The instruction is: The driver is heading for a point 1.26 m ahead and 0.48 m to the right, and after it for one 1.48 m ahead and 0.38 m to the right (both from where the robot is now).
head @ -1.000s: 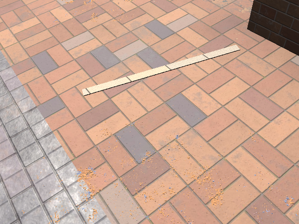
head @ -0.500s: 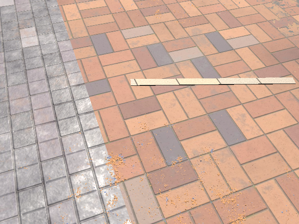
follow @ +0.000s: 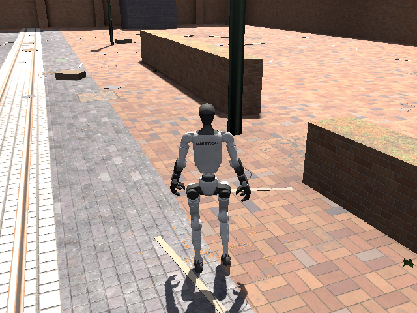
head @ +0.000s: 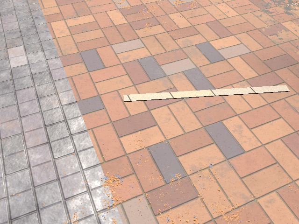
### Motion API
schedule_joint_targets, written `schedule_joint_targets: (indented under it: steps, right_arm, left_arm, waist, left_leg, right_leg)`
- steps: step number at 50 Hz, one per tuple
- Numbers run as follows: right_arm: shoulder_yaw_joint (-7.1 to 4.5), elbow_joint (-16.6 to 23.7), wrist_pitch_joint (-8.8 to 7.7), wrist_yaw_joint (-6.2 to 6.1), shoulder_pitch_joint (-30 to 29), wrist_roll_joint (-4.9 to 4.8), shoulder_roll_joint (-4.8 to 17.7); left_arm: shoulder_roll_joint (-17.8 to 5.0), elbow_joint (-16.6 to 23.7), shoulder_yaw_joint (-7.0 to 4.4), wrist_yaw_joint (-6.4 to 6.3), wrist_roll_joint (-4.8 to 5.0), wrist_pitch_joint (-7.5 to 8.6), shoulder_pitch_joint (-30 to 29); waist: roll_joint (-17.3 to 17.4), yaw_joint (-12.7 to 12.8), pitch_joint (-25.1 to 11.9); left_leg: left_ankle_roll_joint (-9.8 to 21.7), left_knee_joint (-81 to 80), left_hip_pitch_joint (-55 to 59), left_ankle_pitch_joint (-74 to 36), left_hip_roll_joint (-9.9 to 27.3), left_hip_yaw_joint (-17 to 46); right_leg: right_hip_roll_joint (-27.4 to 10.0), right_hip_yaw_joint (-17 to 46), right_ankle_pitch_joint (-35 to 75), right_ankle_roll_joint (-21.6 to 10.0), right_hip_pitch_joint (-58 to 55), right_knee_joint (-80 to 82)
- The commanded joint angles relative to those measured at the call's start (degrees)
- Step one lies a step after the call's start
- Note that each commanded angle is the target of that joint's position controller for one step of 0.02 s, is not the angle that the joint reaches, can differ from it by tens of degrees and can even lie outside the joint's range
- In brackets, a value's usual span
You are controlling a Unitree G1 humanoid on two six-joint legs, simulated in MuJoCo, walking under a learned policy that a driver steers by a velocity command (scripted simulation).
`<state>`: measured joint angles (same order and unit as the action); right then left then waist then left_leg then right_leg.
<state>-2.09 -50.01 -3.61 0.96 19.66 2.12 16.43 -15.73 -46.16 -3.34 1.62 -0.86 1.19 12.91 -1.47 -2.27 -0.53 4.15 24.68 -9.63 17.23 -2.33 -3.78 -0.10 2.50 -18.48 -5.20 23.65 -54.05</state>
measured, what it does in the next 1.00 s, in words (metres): walks ahead, turning right: right foot, then left foot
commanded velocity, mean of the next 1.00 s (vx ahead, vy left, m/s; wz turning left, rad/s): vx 0.36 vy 0.00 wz -0.47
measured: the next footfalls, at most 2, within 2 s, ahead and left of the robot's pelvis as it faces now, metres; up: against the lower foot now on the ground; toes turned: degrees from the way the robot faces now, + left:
right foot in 0.34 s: +0.43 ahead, -0.11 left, +0.00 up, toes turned -5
left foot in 0.88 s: +0.54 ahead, +0.04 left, +0.00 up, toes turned -34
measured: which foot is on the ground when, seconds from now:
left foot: down 0.00-0.36, up 0.38-0.86, down 0.88-1.00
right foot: up 0.00-0.32, down 0.34-0.88, up 0.90-1.00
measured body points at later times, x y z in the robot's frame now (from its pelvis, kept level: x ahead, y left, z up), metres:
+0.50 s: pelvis +0.30 -0.05 -0.01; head +0.36 -0.06 +0.43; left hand +0.41 +0.21 -0.15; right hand +0.34 -0.32 -0.15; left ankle +0.21 +0.09 -0.63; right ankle +0.39 -0.11 -0.74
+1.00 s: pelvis +0.42 -0.02 +0.00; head +0.47 -0.01 +0.45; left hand +0.68 +0.20 -0.12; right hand +0.44 -0.34 -0.08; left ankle +0.51 +0.06 -0.74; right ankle +0.35 -0.10 -0.67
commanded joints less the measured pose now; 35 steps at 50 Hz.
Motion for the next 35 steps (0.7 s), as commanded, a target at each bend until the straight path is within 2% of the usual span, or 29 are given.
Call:
schedule_joint_targets:
  steps: [1, 3, 7, 9, 11, 13, 14, 15, 16, 17, 18, 19, 20, 21, 22, 23, 24, 25, 28, 31, 35]
  right_arm:
    - [-1.47, 2.09, -1.75, -0.49, 2.39, -0.54, 7.45]
    - [-0.89, 0.42, -2.55, -0.46, 4.90, -1.02, 5.76]
    - [-0.72, -2.11, -2.95, -0.28, 9.13, -1.26, 5.13]
    - [-0.65, -3.01, -3.20, -0.41, 9.98, -1.23, 5.26]
    - [-0.44, -4.54, -3.14, -0.72, 10.52, -1.26, 5.30]
    - [-0.35, -6.11, -2.83, -0.77, 11.04, -1.27, 6.16]
    - [-0.46, -6.74, -2.66, -1.03, 11.18, -1.24, 6.95]
    - [-0.70, -7.20, -2.31, -1.50, 10.60, -1.06, 7.90]
    - [-1.24, -7.12, -1.74, -2.02, 8.25, -1.12, 9.39]
    - [-1.32, -6.68, -1.67, -2.38, 7.49, -1.61, 9.06]
    - [-0.49, -4.86, -1.80, -2.31, 9.91, -1.15, 3.39]
    - [-0.27, -5.46, -1.68, -1.91, 19.90, -4.16, 1.41]
    - [-0.93, -5.07, -1.44, -2.11, 15.04, -2.16, 4.82]
    - [-0.75, -2.43, -1.66, -1.97, 6.39, -1.68, 4.58]
    - [-0.49, -1.10, -1.82, -1.96, 2.31, -0.68, 3.58]
    - [-0.46, 0.07, -1.08, -1.78, 0.12, 0.17, 3.41]
    - [-0.34, 0.86, 0.10, -1.60, 0.49, 0.66, 2.83]
    - [-0.26, 1.66, 1.05, -1.65, 0.31, 0.67, 2.30]
    - [0.11, 3.78, 2.79, -2.09, -1.79, 0.41, 1.60]
    - [-0.04, 6.49, 3.96, -2.51, -7.45, 0.21, 3.09]
    - [0.09, 9.48, 4.64, -2.57, -15.18, -0.20, 4.14]
  left_arm:
    - [-5.95, 5.94, -0.93, 1.32, -1.32, 1.91, -6.23]
    - [-4.73, 6.44, -0.54, 2.13, -1.73, 1.08, -8.62]
    - [-3.15, 9.42, 0.56, 2.41, -1.37, 0.65, -17.08]
    - [-2.30, 10.92, 1.28, 2.71, -0.96, 0.80, -20.81]
    - [-0.92, 11.71, 2.06, 2.75, -1.14, 1.25, -22.40]
    - [-0.67, 11.42, 2.27, 2.02, -1.37, 1.76, -21.02]
    - [-1.51, 10.51, 2.00, 1.37, -1.62, 1.99, -18.03]
    - [-3.26, 8.33, 1.41, 0.72, -1.85, 2.45, -11.02]
    - [-4.82, 4.07, 0.67, 0.16, -1.74, 3.06, 0.98]
    - [-7.30, 0.37, -0.18, -0.54, -2.70, 3.47, 10.15]
    - [-12.42, -1.63, -1.05, -1.02, -3.07, 3.64, 15.41]
    - [-16.57, -1.98, -2.35, -0.44, -1.41, 3.32, 15.26]
    - [-13.54, -0.41, -2.73, -0.34, 0.89, 2.61, 8.74]
    - [-9.68, 0.61, -1.77, -0.44, 1.16, 2.52, 3.22]
    - [-6.64, 0.27, -1.16, -0.59, 0.86, 2.38, 1.41]
    - [-5.95, 0.09, -1.08, -1.10, 1.25, 2.24, 1.40]
    - [-5.61, -0.60, -0.94, -1.41, 1.30, 1.98, 1.78]
    - [-6.02, -0.79, -1.07, -1.35, 1.14, 2.03, 2.44]
    - [-8.70, 0.32, -2.05, -1.15, 0.27, 1.64, 2.04]
    - [-9.45, 1.58, -2.62, -1.29, 0.29, 0.14, 2.83]
    - [-10.24, 2.78, -3.53, -1.86, 0.37, -1.76, 5.10]
  waist:
    - [4.50, 0.14, 3.21]
    - [5.59, -0.39, 5.21]
    - [4.87, -1.81, 9.17]
    - [5.81, -2.36, 10.30]
    - [5.40, -2.15, 11.76]
    - [6.49, -1.20, 9.88]
    - [8.28, 0.32, 7.19]
    - [9.65, 3.73, 3.09]
    - [10.10, 9.28, -2.62]
    - [8.78, 12.81, -7.49]
    - [-3.64, 10.37, -14.00]
    - [-16.16, 5.35, -27.74]
    - [-4.42, 3.85, -24.93]
    - [-2.55, 4.00, -13.60]
    - [1.27, 2.97, -7.03]
    - [1.89, 2.17, -4.41]
    - [1.68, 0.70, -3.95]
    - [1.81, -0.04, -4.25]
    - [1.06, -1.06, -5.16]
    - [-0.96, 0.19, -4.87]
    - [-3.33, 3.28, -2.82]
  left_leg:
    - [6.12, -19.39, 15.20, 18.90, 17.77, 26.51]
    - [6.31, -22.02, 12.89, 13.02, 15.36, 21.74]
    - [6.77, -24.47, 11.18, 0.06, 12.74, 13.60]
    - [6.67, -26.35, 9.94, -6.69, 12.71, 10.60]
    - [6.09, -25.53, 10.33, -23.74, 12.70, 6.82]
    - [4.72, -19.41, 12.87, -47.49, 12.71, 3.55]
    - [3.77, -13.94, 14.48, -61.23, 13.06, 2.99]
    - [2.41, -5.33, 15.35, -68.68, 12.87, 2.82]
    - [0.89, 6.66, 14.42, -68.51, 12.02, 1.01]
    - [-0.18, 20.34, 7.05, -56.77, 9.37, -0.52]
    - [-0.93, 40.43, -5.69, -7.17, 2.55, -1.12]
    - [-2.53, 60.80, -19.94, 16.64, -4.94, 6.08]
    - [-2.09, 60.80, -20.29, 8.18, 0.27, 9.48]
    - [-2.58, 58.45, -23.04, 4.42, 1.90, 7.67]
    - [-3.01, 54.85, -24.19, 3.09, 3.59, 7.30]
    - [-3.80, 52.01, -23.31, 3.25, 4.64, 7.72]
    - [-4.67, 49.13, -20.35, 3.17, 4.98, 7.74]
    - [-5.53, 46.33, -18.60, 3.75, 4.95, 7.68]
    - [-7.29, 39.86, -16.72, 2.39, 4.15, 6.48]
    - [-7.85, 34.72, -17.46, -2.97, 3.39, 6.61]
    - [-7.98, 28.10, -21.27, -4.79, 2.18, 9.01]
  right_leg:
    - [-4.34, 1.81, 5.98, 1.24, 26.10, -6.20]
    - [-4.85, -0.58, 10.05, 3.06, 26.10, -6.06]
    - [-4.80, -4.67, 15.59, 4.54, 26.89, 1.90]
    - [-4.52, -6.69, 18.35, 3.99, 22.79, 8.50]
    - [-3.21, -9.15, 19.01, 2.38, 17.40, 14.80]
    - [0.14, -11.56, 17.13, 0.13, 9.61, 18.65]
    - [2.53, -12.22, 15.74, -0.82, 4.85, 18.97]
    - [4.44, -11.48, 15.03, -1.69, -2.16, 20.02]
    - [5.13, -10.76, 19.24, -2.77, -13.05, 24.35]
    - [1.52, -7.94, 24.99, -3.66, -26.07, 25.83]
    - [-12.93, 6.94, 45.93, -4.67, -39.32, 19.64]
    - [-25.23, 34.99, 64.29, -16.38, -53.47, 24.01]
    - [-20.31, 29.12, 60.75, -15.04, -45.29, 26.65]
    - [-17.30, 21.19, 59.39, -14.39, -35.00, 28.44]
    - [-14.05, 17.20, 56.28, -12.92, -27.32, 31.00]
    - [-11.76, 14.95, 55.39, -12.55, -21.84, 33.09]
    - [-10.63, 13.48, 54.80, -12.05, -17.13, 34.60]
    - [-10.13, 13.00, 55.66, -12.02, -14.49, 35.01]
    - [-8.14, 12.03, 53.98, -11.71, -7.37, 34.95]
    - [-5.89, 14.64, 40.52, -9.07, -4.17, 35.19]
    - [-4.30, 21.94, 19.87, -6.47, -7.50, 35.24]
